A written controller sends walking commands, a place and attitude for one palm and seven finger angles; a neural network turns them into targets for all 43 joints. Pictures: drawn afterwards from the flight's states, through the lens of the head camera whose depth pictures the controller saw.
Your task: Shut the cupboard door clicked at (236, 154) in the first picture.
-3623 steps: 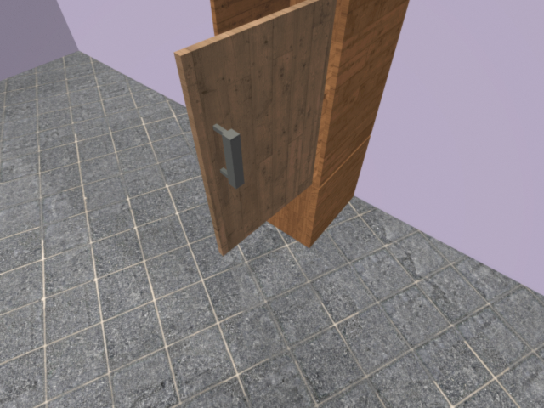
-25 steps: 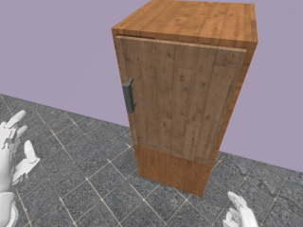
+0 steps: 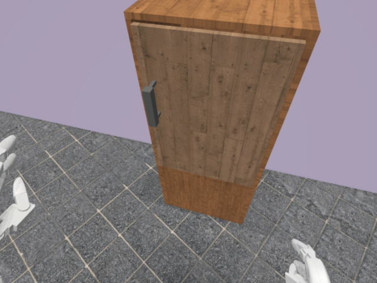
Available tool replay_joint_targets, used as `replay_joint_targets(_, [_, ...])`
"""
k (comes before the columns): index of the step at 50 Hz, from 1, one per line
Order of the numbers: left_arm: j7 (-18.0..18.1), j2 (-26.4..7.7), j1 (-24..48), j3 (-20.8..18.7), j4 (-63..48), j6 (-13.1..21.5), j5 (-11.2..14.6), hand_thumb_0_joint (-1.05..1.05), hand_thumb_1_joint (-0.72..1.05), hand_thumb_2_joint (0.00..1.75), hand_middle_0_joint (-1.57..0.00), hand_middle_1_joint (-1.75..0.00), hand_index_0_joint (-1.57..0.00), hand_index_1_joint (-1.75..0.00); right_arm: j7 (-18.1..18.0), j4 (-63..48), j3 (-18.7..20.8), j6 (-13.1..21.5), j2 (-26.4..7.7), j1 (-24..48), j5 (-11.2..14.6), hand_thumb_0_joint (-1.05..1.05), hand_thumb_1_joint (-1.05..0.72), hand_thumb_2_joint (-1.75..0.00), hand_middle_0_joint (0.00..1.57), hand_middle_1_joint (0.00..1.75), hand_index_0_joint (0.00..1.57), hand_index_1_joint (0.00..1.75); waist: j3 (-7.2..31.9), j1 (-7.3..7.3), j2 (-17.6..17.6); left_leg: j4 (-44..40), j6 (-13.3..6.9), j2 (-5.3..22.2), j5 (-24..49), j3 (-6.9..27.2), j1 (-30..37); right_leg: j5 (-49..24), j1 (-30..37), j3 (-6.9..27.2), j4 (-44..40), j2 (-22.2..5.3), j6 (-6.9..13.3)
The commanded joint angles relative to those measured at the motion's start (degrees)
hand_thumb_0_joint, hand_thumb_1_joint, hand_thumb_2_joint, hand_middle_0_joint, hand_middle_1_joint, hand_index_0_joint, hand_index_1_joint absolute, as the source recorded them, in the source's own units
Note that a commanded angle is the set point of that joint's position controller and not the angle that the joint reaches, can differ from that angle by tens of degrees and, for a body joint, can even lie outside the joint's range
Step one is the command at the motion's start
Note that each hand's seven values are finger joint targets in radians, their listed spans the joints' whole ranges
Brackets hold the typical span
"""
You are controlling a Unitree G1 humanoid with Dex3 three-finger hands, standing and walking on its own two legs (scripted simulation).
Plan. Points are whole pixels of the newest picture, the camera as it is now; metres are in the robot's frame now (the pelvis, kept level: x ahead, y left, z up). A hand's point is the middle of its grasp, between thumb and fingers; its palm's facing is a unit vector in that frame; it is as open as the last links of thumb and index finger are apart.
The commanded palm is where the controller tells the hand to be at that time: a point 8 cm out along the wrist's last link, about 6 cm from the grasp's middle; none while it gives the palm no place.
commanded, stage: step back with the hand held close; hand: left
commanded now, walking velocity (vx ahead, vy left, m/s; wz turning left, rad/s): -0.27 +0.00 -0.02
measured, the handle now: (153, 103) +0.60 +0.15 +0.03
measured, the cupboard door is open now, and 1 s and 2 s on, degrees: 0 0 0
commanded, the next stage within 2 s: stop stepping back and stand still in 1.34 s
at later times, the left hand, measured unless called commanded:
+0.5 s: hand out of the picture +0.13 +0.26 +0.16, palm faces +0.47 -0.76 -0.45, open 7.4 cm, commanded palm +0.07 +0.29 +0.18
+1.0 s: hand out of the picture +0.06 +0.26 +0.18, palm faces +0.52 -0.70 -0.49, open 7.4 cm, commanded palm -0.02 +0.30 +0.18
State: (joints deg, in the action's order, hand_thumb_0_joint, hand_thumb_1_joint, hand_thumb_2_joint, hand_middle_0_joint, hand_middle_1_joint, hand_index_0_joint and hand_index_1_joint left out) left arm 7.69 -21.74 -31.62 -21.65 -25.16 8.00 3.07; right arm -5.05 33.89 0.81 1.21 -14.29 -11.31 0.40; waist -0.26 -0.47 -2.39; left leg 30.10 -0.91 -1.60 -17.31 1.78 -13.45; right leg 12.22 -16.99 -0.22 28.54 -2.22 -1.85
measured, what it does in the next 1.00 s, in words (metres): shifts its weight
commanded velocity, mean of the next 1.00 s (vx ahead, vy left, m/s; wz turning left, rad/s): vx -0.34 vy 0.00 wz -0.04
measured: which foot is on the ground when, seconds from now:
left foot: down 0.00-1.00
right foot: down 0.00-1.00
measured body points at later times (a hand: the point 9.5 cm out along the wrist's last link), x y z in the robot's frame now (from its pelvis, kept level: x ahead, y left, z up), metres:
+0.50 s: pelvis -0.07 -0.01 -0.01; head -0.07 +0.00 +0.44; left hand +0.10 +0.29 +0.19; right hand +0.09 -0.26 -0.09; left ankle -0.02 +0.11 -0.73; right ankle +0.03 -0.14 -0.74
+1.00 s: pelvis -0.12 -0.02 -0.02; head -0.11 +0.00 +0.43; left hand +0.03 +0.29 +0.20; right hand +0.05 -0.25 -0.10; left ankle -0.02 +0.12 -0.73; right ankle +0.00 -0.14 -0.73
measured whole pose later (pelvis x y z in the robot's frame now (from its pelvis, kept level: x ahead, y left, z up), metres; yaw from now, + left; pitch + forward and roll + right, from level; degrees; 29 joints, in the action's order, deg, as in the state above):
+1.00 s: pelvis -0.12 -0.02 -0.02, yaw +8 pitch +0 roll -1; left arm 10.1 -27.4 -28.2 -27.5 -30.3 15.8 0.4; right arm -4.5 33.0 0.5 5.9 -11.2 -14.3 0.2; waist -1.0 3.4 1.2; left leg 39.2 -1.3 2.1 -11.1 -0.1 -30.0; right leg 8.5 -27.6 2.3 37.6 1.4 -1.7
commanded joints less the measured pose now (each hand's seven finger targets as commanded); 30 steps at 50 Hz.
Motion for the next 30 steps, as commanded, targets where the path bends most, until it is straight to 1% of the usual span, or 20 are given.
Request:
replay_joint_targets(1, [1.95,-13.47,2.78,-11.19,-15.36,4.86,0.19,0.0,0.9,0.9,-0.2,-0.3,-0.2,-0.3,-0.99,-11.09,2.43,2.07,-5.73,5.13,-0.01,0.0,-0.9,-0.9,0.2,0.3,0.2,0.3,11.81,-0.29,-4.21,-6.29,0.39,7.23,32.2,3.6,-4.12,-21.97,12.42,-0.36,5.81,-0.62,1.66])
replay_joint_targets(2, [1.87,-14.3,2.79,-11.95,-14.98,5.0,0.08,0.0,0.9,0.9,-0.2,-0.3,-0.2,-0.3,-1.16,-11.01,2.61,2.16,-6.1,5.47,-0.16,0.0,-0.9,-0.9,0.2,0.3,0.2,0.3,11.43,-0.55,-5.61,-6.82,0.26,7.28,31.37,3.6,-4.88,-21.33,12.24,-0.36,6.04,-0.4,1.5])
replay_joint_targets(3, [1.83,-13.05,2.02,-11.2,-14.34,5.13,0.15,0.0,0.9,0.9,-0.2,-0.3,-0.2,-0.3,-1.12,-11.16,2.48,2.11,-5.64,4.89,-0.15,0.0,-0.9,-0.9,0.2,0.3,0.2,0.3,11.08,-0.34,-4.73,-7.05,0.12,7.71,29.78,3.95,-6.74,-20.52,13.23,-0.22,6.42,-0.44,1.5])
replay_joint_targets(4, [1.78,-12.36,2.08,-10.51,-13.31,5.06,0.11,0.0,0.9,0.9,-0.2,-0.3,-0.2,-0.3,-1.06,-11.28,2.51,2.07,-5.84,4.59,-0.04,0.0,-0.9,-0.9,0.2,0.3,0.2,0.3,9.87,-0.15,-3.47,-7.5,-0.34,7.97,25.94,4.01,-8.75,-19.16,13.19,0.32,6.36,-0.42,1.4])
replay_joint_targets(7, [1.71,-12.02,1.45,-10.75,-10.61,5.28,-0.22,0.0,0.9,0.9,-0.2,-0.3,-0.2,-0.3,-1.02,-10.99,2.81,2.36,-6.72,4.34,-0.08,0.0,-0.9,-0.9,0.2,0.3,0.2,0.3,7.01,-0.2,-3.73,-9.88,-1.69,8.07,11.07,4.67,-16.77,-15.38,15.02,1.2,6.09,-0.17,1.18])
replay_joint_targets(8, [1.64,-10.62,1.8,-9.36,-10.38,5.38,-0.37,0.0,0.9,0.9,-0.2,-0.3,-0.2,-0.3,-0.86,-11.1,2.47,2.33,-6.28,3.94,0.14,0.0,-0.9,-0.9,0.2,0.3,0.2,0.3,5.79,0.26,-3.27,-10.33,-2.07,8.19,6.67,4.7,-19.53,-14.31,15.53,1.41,6.35,-0.41,1.12])
replay_joint_targets(10, [1.83,-10.76,2.48,-9.58,-8.98,5.69,-0.78,0.0,0.9,0.9,-0.2,-0.3,-0.2,-0.3,-0.75,-11.0,2.48,2.4,-6.58,3.56,0.16,0.0,-0.9,-0.9,0.2,0.3,0.2,0.3,4.35,0.46,-2.58,-10.65,-2.82,7.91,-0.77,5.0,-24.29,-12.74,16.36,2.13,6.47,-0.45,1.18])
replay_joint_targets(11, [1.82,-10.47,3.41,-9.06,-9.19,5.82,-0.99,0.0,0.9,0.9,-0.2,-0.3,-0.2,-0.3,-0.62,-11.07,2.54,2.43,-6.5,3.54,0.37,0.0,-0.9,-0.9,0.2,0.3,0.2,0.3,3.87,0.6,-1.8,-10.32,-3.04,7.67,-4.82,4.62,-25.63,-11.69,16.28,2.63,6.1,-0.48,1.24])
replay_joint_targets(12, [1.79,-12.02,4.51,-10.1,-10.63,6.3,-1.39,0.0,0.9,0.9,-0.2,-0.3,-0.2,-0.3,-0.63,-11.05,2.68,2.62,-6.95,3.81,0.28,0.0,-0.9,-0.9,0.2,0.3,0.2,0.3,4.37,0.5,-2.02,-10.55,-3.27,7.28,-8.73,4.86,-26.81,-10.29,16.92,2.95,5.69,-0.31,1.22])
replay_joint_targets(14, [2.0,-11.34,4.63,-9.61,-11.27,6.96,-1.7,0.0,0.9,0.9,-0.2,-0.3,-0.2,-0.3,-0.55,-11.48,2.42,2.99,-6.45,3.36,0.35,0.0,-0.9,-0.9,0.2,0.3,0.2,0.3,4.13,0.69,-1.52,-10.1,-3.7,6.68,-13.77,4.84,-29.16,-6.57,16.68,3.35,5.59,-0.47,1.24])
replay_joint_targets(16, [2.25,-12.07,5.25,-10.24,-12.39,7.55,-2.07,0.0,0.9,0.9,-0.2,-0.3,-0.2,-0.3,-0.45,-11.49,2.45,3.37,-6.33,3.17,0.25,0.0,-0.9,-0.9,0.2,0.3,0.2,0.3,4.16,0.67,-0.18,-7.72,-3.84,5.71,-16.49,4.18,-29.44,-2.27,15.04,5.17,3.28,-1.24,1.65])
replay_joint_targets(17, [2.42,-14.14,6.02,-11.72,-13.7,7.89,-2.26,0.0,0.9,0.9,-0.2,-0.3,-0.2,-0.3,-0.56,-11.37,2.54,3.57,-6.68,3.29,0.05,0.0,-0.9,-0.9,0.2,0.3,0.2,0.3,4.28,0.67,-0.26,-6.38,-3.59,5.02,-16.6,3.87,-28.19,0.1,13.16,6.39,1.42,-1.56,1.99])
replay_joint_targets(18, [2.5,-12.95,6.33,-10.66,-14.59,8.3,-2.22,0.0,0.9,0.9,-0.2,-0.3,-0.2,-0.3,-0.48,-11.38,2.22,3.93,-5.94,2.95,0.03,0.0,-0.9,-0.9,0.2,0.3,0.2,0.3,4.85,0.88,0.53,-4.94,-3.3,4.4,-16.16,3.44,-27.12,2.47,11.83,6.88,0.17,-2.45,2.34])
replay_joint_targets(20, [2.92,-13.66,6.2,-11.34,-15.48,8.94,-2.2,0.0,0.9,0.9,-0.2,-0.3,-0.2,-0.3,-0.31,-10.89,2.27,4.56,-5.97,2.49,-0.22,0.0,-0.9,-0.9,0.2,0.3,0.2,0.3,5.3,0.95,0.83,-2.8,-2.82,3.51,-15.08,2.96,-24.37,6.76,8.33,8.6,-2.59,-3.49,3.09])
replay_joint_targets(21, [3.07,-13.44,6.73,-10.82,-16.36,9.1,-2.15,0.0,0.9,0.9,-0.2,-0.3,-0.2,-0.3,-0.25,-10.77,2.22,4.85,-5.88,2.34,-0.23,0.0,-0.9,-0.9,0.2,0.3,0.2,0.3,5.09,1.15,0.24,-1.96,-2.5,3.14,-14.74,2.58,-22.52,9.06,5.75,8.66,-3.83,-3.75,3.29])
replay_joint_targets(22, [3.28,-15.29,6.95,-12.4,-16.9,9.41,-2.14,0.0,0.9,0.9,-0.2,-0.3,-0.2,-0.3,-0.43,-10.4,2.42,5.17,-6.37,2.32,-0.47,0.0,-0.9,-0.9,0.2,0.3,0.2,0.3,5.05,1.19,-0.61,-2.53,-2.31,3.2,-14.64,2.74,-21.1,10.65,4.16,8.27,-4.69,-3.35,3.13])
replay_joint_targets(23, [3.35,-13.62,6.62,-11.02,-16.72,9.74,-2.08,0.0,0.9,0.9,-0.2,-0.3,-0.2,-0.3,-0.43,-10.29,2.05,5.49,-5.75,2.05,-0.34,0.0,-0.9,-0.9,0.2,0.3,0.2,0.3,4.79,1.37,-1.23,-3.42,-2.27,3.45,-14.38,3.17,-21.05,11.12,3.83,6.79,-4.13,-2.95,2.92])
replay_joint_targets(27, [3.81,-14.04,4.76,-12.61,-12.72,10.42,-2.31,0.0,0.9,0.9,-0.2,-0.3,-0.2,-0.3,-0.75,-9.51,2.69,6.49,-6.98,1.81,-0.31,0.0,-0.9,-0.9,0.2,0.3,0.2,0.3,4.42,0.94,-3.73,-8.41,-3.27,5.81,-18.49,5.23,-28.4,7.78,10.23,4.45,0.47,0.33,1.48])
replay_joint_targets(28, [3.71,-12.48,4.59,-11.51,-12.07,10.66,-2.39,0.0,0.9,0.9,-0.2,-0.3,-0.2,-0.3,-0.62,-9.53,2.48,6.6,-6.62,1.66,-0.07,0.0,-0.9,-0.9,0.2,0.3,0.2,0.3,4.31,0.94,-3.4,-9.27,-3.64,6.67,-19.18,5.67,-30.91,5.63,12.56,4.04,2.59,0.69,1.28])
replay_joint_targets(30, [3.69,-12.41,3.95,-11.84,-10.17,10.82,-2.45,0.0,0.9,0.9,-0.2,-0.3,-0.2,-0.3,-0.48,-9.4,2.85,6.86,-6.87,1.65,0.11,0.0,-0.9,-0.9,0.2,0.3,0.2,0.3,4.29,0.65,-2.73,-9.18,-3.97,7.03,-19.43,5.57,-34.18,1.17,15.42,4.51,4.94,1.21,1.21])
